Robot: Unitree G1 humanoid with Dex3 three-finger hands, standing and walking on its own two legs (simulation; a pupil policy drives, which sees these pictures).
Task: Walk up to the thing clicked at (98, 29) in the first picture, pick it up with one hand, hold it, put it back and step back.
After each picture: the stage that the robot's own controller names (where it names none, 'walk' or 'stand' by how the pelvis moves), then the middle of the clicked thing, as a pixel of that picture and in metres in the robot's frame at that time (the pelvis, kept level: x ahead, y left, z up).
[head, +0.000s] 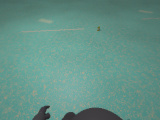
stand; (98, 28) +2.34 -0.23 -0.72
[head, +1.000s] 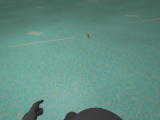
walk; (88, 36) +2.21 +0.15 -0.70
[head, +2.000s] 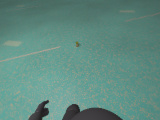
walk; (77, 44) +1.57 +0.38 -0.71
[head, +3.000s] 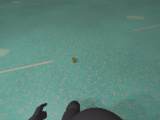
walk; (73, 60) +1.02 +0.33 -0.72
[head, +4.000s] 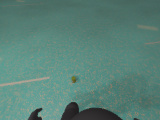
walk; (73, 79) +0.61 +0.25 -0.71
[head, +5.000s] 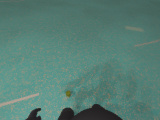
walk; (68, 94) +0.38 +0.19 -0.71
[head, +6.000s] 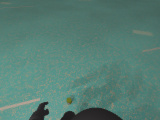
stand; (69, 101) +0.31 +0.21 -0.71
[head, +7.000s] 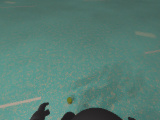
stand; (69, 100) +0.32 +0.20 -0.72
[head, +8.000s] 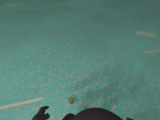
stand; (70, 100) +0.33 +0.20 -0.73
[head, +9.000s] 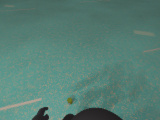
stand; (69, 101) +0.32 +0.22 -0.73
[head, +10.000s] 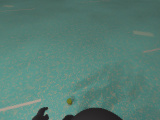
stand; (69, 102) +0.31 +0.22 -0.73
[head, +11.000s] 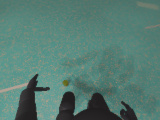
go down; (65, 83) +0.35 +0.21 -0.60
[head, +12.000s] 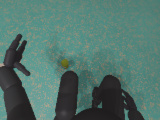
go down; (65, 64) +0.41 +0.20 -0.32
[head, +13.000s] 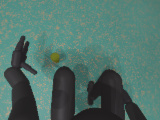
close in; (55, 58) +0.41 +0.22 -0.27
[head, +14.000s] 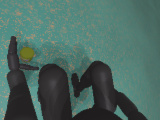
close; (27, 55) +0.41 +0.25 -0.23
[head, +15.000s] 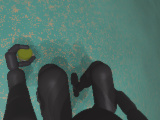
lift; (25, 55) +0.40 +0.26 -0.23
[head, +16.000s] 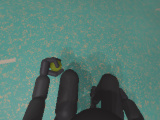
lift; (56, 67) +0.32 +0.23 -0.09
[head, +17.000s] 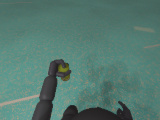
hold; (64, 72) +0.33 +0.17 +0.04
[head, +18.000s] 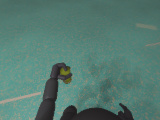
hold; (66, 75) +0.32 +0.16 -0.01
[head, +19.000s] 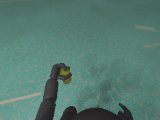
crouch; (65, 75) +0.32 +0.17 -0.01
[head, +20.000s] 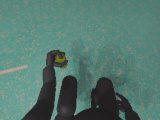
crouch; (61, 61) +0.40 +0.19 -0.10
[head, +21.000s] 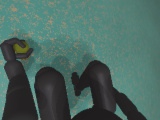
lower; (23, 51) +0.43 +0.25 -0.23
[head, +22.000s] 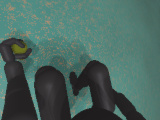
lower; (20, 51) +0.42 +0.26 -0.23
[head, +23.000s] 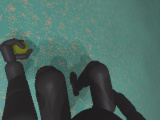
lower; (21, 51) +0.42 +0.26 -0.23
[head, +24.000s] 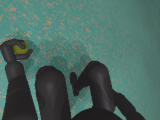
lower; (21, 51) +0.42 +0.26 -0.23
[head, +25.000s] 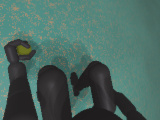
loosen; (24, 52) +0.41 +0.26 -0.23
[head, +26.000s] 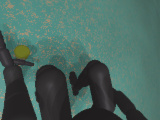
withdraw; (22, 53) +0.40 +0.25 -0.23
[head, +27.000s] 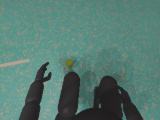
walk; (69, 63) +0.43 +0.19 -0.37
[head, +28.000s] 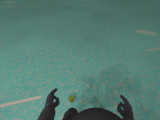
stand; (71, 99) +0.35 +0.17 -0.66
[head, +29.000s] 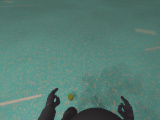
stand; (70, 97) +0.36 +0.18 -0.67
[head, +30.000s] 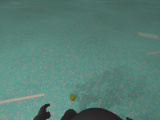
stand; (72, 97) +0.37 +0.17 -0.70
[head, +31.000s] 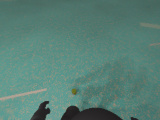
walk; (74, 91) +0.38 +0.17 -0.71
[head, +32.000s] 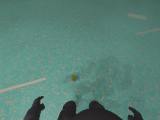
walk; (73, 78) +0.52 +0.15 -0.70
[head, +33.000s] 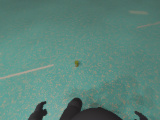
walk; (76, 63) +0.83 +0.24 -0.70
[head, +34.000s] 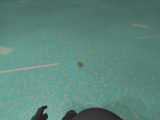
stand; (79, 64) +0.98 +0.17 -0.71
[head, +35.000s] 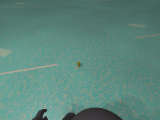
stand; (78, 64) +1.00 +0.18 -0.72
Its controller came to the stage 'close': yes
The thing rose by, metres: 0.71
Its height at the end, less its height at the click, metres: +0.00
